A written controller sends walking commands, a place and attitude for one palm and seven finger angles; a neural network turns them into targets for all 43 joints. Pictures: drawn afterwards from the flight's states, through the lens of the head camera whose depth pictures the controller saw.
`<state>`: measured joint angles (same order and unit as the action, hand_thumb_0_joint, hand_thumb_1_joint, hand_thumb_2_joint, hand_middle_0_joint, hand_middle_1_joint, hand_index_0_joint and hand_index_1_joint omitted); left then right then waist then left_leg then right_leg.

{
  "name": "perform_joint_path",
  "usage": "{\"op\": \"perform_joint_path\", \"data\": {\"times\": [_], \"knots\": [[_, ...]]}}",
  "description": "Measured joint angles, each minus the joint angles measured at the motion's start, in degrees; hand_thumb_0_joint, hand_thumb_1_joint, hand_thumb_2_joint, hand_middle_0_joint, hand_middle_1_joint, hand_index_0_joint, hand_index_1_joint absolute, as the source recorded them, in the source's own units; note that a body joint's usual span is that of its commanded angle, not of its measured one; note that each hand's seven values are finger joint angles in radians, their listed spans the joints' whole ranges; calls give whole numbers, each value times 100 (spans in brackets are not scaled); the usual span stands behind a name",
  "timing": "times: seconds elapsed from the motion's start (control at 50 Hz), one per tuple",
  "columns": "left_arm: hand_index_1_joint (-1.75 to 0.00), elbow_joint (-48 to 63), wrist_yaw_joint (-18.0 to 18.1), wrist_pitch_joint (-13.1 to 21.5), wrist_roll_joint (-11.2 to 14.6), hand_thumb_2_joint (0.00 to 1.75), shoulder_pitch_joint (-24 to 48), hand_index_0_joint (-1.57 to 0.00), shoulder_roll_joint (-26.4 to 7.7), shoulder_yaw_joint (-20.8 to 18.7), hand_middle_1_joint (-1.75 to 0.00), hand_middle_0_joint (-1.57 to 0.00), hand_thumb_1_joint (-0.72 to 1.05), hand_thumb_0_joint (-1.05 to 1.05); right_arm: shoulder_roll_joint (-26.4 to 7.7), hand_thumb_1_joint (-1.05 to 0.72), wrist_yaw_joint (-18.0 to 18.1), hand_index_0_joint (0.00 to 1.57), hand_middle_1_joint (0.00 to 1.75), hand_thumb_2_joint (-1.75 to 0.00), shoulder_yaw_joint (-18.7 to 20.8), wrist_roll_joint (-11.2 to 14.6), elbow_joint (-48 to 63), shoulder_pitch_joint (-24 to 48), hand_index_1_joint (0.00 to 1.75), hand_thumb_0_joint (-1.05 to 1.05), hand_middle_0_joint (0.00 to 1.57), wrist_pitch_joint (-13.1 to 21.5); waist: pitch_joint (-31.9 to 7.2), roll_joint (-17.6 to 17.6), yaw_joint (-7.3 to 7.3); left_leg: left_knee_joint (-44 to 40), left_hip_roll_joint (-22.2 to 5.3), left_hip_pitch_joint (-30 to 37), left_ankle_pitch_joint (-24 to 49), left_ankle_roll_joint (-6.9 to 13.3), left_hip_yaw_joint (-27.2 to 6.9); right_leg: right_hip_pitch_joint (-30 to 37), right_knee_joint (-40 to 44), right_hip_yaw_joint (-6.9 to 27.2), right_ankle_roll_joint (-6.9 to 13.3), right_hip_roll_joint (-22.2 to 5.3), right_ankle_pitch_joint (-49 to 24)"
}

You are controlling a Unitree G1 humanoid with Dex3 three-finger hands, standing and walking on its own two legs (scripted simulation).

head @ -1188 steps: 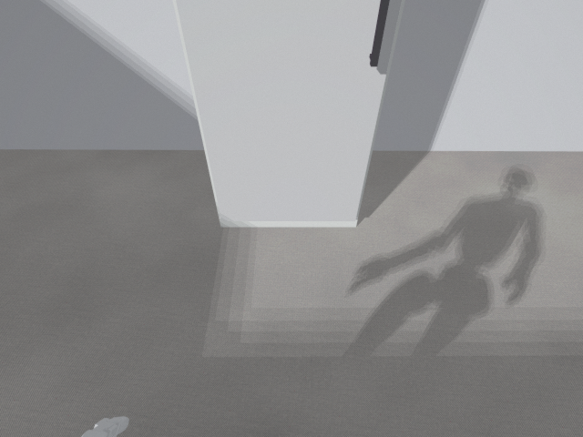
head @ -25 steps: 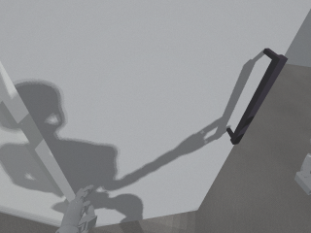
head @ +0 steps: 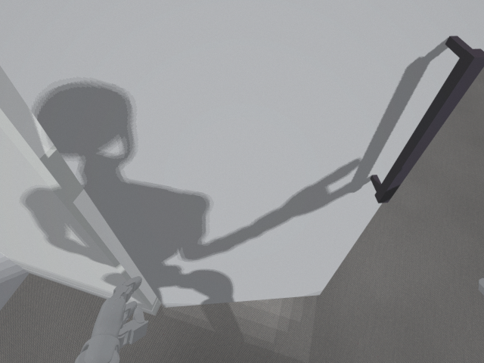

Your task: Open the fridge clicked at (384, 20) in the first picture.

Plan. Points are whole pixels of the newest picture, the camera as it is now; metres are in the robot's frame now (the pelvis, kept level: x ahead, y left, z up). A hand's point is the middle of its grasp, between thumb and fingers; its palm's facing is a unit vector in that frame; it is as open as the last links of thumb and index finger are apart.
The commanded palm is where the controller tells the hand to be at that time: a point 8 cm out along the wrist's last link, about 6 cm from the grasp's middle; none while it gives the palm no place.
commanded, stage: step back with the hand held close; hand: right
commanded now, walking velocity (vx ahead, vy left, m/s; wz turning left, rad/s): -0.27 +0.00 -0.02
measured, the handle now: (411, 135) +0.42 -0.24 +0.17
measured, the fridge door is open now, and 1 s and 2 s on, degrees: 69 69 69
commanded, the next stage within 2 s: stop stepping back and stand still in 0.78 s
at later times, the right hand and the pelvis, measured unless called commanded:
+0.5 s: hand out of the picture +0.11 -0.29 +0.16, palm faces +0.47 +0.78 -0.41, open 7.4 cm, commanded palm +0.03 -0.32 +0.18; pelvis -0.09 -0.01 -0.01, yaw -4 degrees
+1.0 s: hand out of the picture -0.01 -0.29 +0.17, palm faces +0.41 +0.84 -0.37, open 7.4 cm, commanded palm -0.08 -0.33 +0.18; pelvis -0.21 -0.03 +0.00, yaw -1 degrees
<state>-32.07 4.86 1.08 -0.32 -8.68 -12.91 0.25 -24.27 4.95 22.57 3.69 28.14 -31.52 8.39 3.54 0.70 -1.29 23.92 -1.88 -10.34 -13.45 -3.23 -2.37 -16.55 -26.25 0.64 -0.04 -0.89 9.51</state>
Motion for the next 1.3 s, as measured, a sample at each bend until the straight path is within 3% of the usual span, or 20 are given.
{"op": "perform_joint_path", "data": {"times": [0.14,0.36,0.42,0.46,0.54,0.58,0.64,0.7,0.74,0.76,0.78,0.84,0.94,1.02,1.08,1.12,1.14,1.2,1.26,1.3], "knots": [[-30,31,11,91,29,90,-105,-20,108,51,-30,-21,90,1,-228,-89,111,22,31,-90,272,7,144,35,31,2,22,219,34,-105,-26,224,-31,-303,102,-33,31,-272,-100,41,47,46,-187],[-30,-188,-31,424,-13,90,-264,-21,68,88,-30,-21,90,1,153,-89,258,21,31,-90,161,-101,118,91,31,2,21,485,-67,-8,-93,405,78,-648,307,15,196,-875,-774,241,93,-12,379],[-30,-313,12,455,-35,90,-297,-21,8,68,-30,-21,90,1,179,-89,310,21,31,-90,51,-103,190,157,31,2,21,516,-58,-37,-82,533,76,-697,294,-10,191,-909,-832,250,78,-3,162],[-30,-349,64,497,-34,90,-303,-21,5,55,-30,-21,90,1,145,-89,316,21,31,-90,55,-127,156,300,31,2,21,535,-16,-31,-38,742,139,-769,-71,29,153,-899,-758,275,104,-13,-166],[-30,-301,68,604,-46,90,-394,-20,164,-8,-30,-21,90,1,-95,-89,260,22,31,-90,251,-244,-30,729,31,2,22,580,14,56,241,1929,615,-782,-582,188,185,-1079,-572,445,250,-110,-231],[-30,-238,-18,656,-45,90,-486,-20,234,-6,-30,-21,90,1,-251,-89,243,22,31,-90,435,-207,78,696,31,2,22,649,-108,1,320,1650,744,-475,-774,298,288,-1315,-488,374,263,-140,-136],[-30,-224,-148,673,-54,90,-357,-21,201,6,-30,-21,90,1,-335,-89,306,21,31,-90,740,-55,515,197,31,2,21,782,-224,-206,101,808,616,-283,-895,555,103,-1835,-909,104,48,-39,315],[-30,-520,-146,494,-72,90,-167,-21,118,-47,-30,-21,90,1,-92,-89,312,21,31,-90,471,-83,619,-168,31,2,21,863,-185,-159,-175,800,554,-327,-693,363,-116,-1796,-1897,4,-64,81,978],[-30,-585,-88,438,-46,90,-145,-21,155,-4,-30,-21,90,2,-52,-89,269,21,31,-90,342,-109,584,-198,31,1,21,778,-221,-321,-312,753,419,-326,-549,262,-282,-1307,-1609,-212,-55,157,562],[-30,-566,-39,448,-27,90,-130,-21,148,37,-30,-21,90,2,-35,-89,258,21,31,-90,289,-107,534,-119,31,1,21,724,-233,-335,-344,842,405,-386,-480,229,-280,-957,-1180,-290,-30,127,-159],[-30,-526,0,480,-13,90,-79,-21,123,58,-30,-21,90,2,-18,-89,254,21,31,-90,239,-102,452,34,31,1,21,671,-223,-291,-345,1093,428,-549,-397,195,-220,-696,-747,-320,113,101,-306],[-30,-477,-35,617,-33,90,308,-20,211,36,-30,-21,90,2,-15,-89,267,21,31,-90,137,-71,-23,814,31,1,21,535,105,-334,-331,2563,532,-1198,-1324,233,-355,-486,-360,-445,403,118,-151],[-30,-123,-269,773,-57,90,455,-21,410,86,-30,-21,90,1,7,-89,262,21,31,-90,141,0,70,989,31,2,21,256,239,-209,-47,3559,658,-1598,-1378,242,-10,-480,-9,-442,419,-168,-630],[-30,57,-349,698,-42,90,63,-21,478,100,-30,-21,90,1,-84,-89,225,21,31,-90,136,-12,658,321,31,2,21,218,-74,-204,101,2897,559,-983,-1430,363,497,-579,364,-426,317,-304,-639],[-30,41,-301,582,-58,90,-294,-21,441,83,-30,-21,90,1,-270,-89,264,21,31,-90,220,14,804,-39,31,2,21,164,-404,-256,160,1371,584,4,-1768,594,849,-820,520,-439,18,-224,-35],[-30,83,-273,523,-36,90,-415,-21,374,102,-30,-21,89,1,-527,-89,326,21,31,-90,521,49,983,-256,31,2,21,141,-574,-653,-4,112,276,468,-1293,897,652,-1445,-399,-695,-107,17,790],[-30,-34,-253,481,-21,90,-368,-21,244,81,-30,-21,89,1,-444,-89,320,21,31,-90,531,47,1007,-235,31,2,21,156,-545,-558,-112,107,281,332,-669,879,628,-1773,-1350,-520,-100,-27,933],[-30,-636,-205,309,-29,90,-527,-21,83,20,-30,-21,90,1,-221,-89,287,22,31,-90,346,47,701,-32,31,2,22,237,-746,-415,-200,359,311,232,-680,620,633,-1943,-3281,-169,-102,-38,973],[-30,-837,-81,309,29,90,-857,-21,58,15,-30,-21,90,1,81,-89,369,22,31,-90,282,-5,68,278,31,1,21,279,-1002,-554,-234,296,139,221,-698,483,508,-1164,-2656,-235,22,-159,966],[-30,-818,33,434,24,90,-993,-21,-51,-13,-30,-21,90,2,295,-89,449,21,31,-90,173,-59,-351,538,31,1,21,221,-1004,-466,-111,494,59,146,-769,407,560,-434,-1528,-275,132,-244,1065]]}}
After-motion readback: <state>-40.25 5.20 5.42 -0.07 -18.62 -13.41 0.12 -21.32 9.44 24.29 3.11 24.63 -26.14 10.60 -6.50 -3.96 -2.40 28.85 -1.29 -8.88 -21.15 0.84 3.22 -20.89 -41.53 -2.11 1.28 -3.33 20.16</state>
